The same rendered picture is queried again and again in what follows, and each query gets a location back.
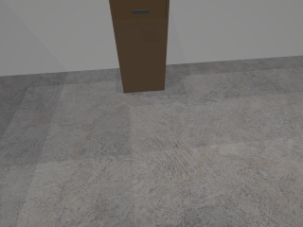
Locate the handle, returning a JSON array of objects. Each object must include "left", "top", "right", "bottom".
[{"left": 132, "top": 8, "right": 150, "bottom": 14}]

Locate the cabinet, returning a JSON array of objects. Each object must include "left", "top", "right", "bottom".
[{"left": 109, "top": 0, "right": 169, "bottom": 94}]

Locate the drawer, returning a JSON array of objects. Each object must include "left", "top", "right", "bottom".
[{"left": 113, "top": 0, "right": 167, "bottom": 21}]

